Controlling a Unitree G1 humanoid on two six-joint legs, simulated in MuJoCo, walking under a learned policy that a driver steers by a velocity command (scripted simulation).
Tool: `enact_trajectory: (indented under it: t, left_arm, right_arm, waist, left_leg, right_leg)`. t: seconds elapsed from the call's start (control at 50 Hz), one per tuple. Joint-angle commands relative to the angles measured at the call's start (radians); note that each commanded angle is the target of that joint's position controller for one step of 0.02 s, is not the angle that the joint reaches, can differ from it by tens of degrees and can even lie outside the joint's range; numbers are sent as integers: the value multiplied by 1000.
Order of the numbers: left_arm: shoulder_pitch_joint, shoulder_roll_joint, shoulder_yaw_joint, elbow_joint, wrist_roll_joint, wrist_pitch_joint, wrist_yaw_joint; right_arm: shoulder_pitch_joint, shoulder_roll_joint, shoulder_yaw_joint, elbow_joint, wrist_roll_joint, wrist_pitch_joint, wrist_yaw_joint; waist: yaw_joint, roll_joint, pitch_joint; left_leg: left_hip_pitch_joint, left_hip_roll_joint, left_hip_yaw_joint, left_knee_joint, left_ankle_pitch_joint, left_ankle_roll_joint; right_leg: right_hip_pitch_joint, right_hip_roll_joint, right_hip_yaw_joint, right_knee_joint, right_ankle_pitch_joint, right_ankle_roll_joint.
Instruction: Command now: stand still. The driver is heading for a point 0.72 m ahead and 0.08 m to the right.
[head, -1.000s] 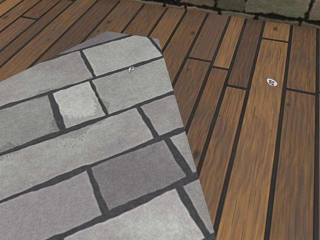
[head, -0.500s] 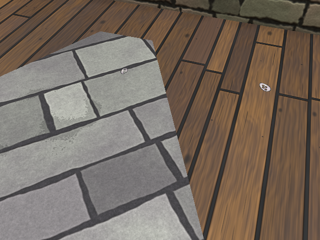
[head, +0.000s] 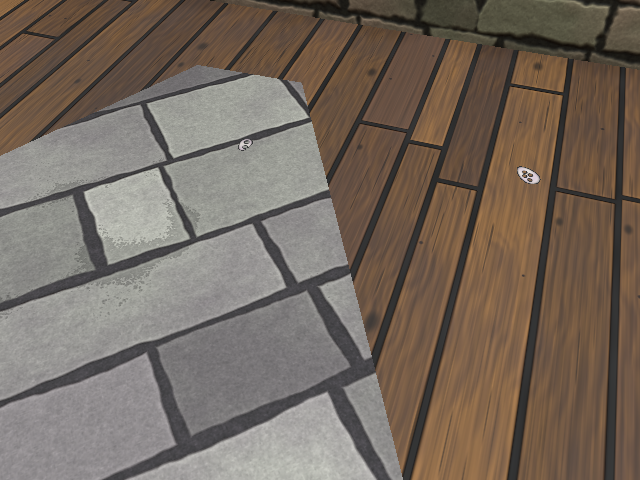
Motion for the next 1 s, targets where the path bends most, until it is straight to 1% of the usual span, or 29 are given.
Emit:
enact_trajectory:
  t: [0.02,0.6,0.88,0.9,0.92,0.94,0.96,0.98,1.0]
  left_arm:
    - [78,78,10,-4,0,-4,3]
    - [146,59,8,11,-1,-7,8]
    - [169,54,8,13,-1,-7,10]
    - [176,50,6,14,0,-8,9]
    - [180,56,9,14,2,-7,8]
    - [192,80,20,14,2,-4,7]
    - [212,110,33,16,0,1,5]
    - [233,126,43,17,1,4,2]
    - [262,126,48,22,3,3,-1]
  right_arm:
    - [55,-73,-8,-5,0,-3,-3]
    - [98,-45,4,9,4,-1,-9]
    - [115,-38,7,8,5,-1,-11]
    - [117,-32,9,8,3,0,-11]
    - [106,-33,8,3,-1,1,-10]
    - [86,-39,5,-9,-6,2,-8]
    - [56,-46,1,-29,-15,2,-3]
    - [21,-54,-3,-53,-27,0,5]
    - [-21,-55,-4,-80,-36,-6,14]
  waist:
    - [0,-9,47]
    - [4,-15,57]
    - [6,-13,62]
    - [10,-13,44]
    - [18,-17,53]
    - [31,-39,73]
    - [48,-81,104]
    - [64,-112,155]
    - [82,-115,212]
  left_leg:
    - [24,117,-95,-25,138,27]
    - [-7,118,-68,18,119,7]
    - [-12,121,-61,29,118,5]
    - [-7,115,-58,25,77,6]
    - [-23,102,-49,37,22,9]
    - [-67,75,-22,84,-61,15]
    - [-145,39,21,163,-170,22]
    - [-238,22,61,234,-251,31]
    - [-326,39,88,302,-288,37]
  right_leg:
    - [-83,-154,112,-69,227,-1]
    - [-51,-161,114,-70,378,10]
    - [-44,-160,111,-67,404,12]
    - [-37,-155,115,-85,316,8]
    - [-41,-149,128,-108,179,-2]
    - [-43,-154,161,-138,-14,-26]
    - [-40,-183,221,-173,-225,-69]
    - [-48,-239,300,-215,-383,-118]
    - [-51,-296,366,-252,-454,-162]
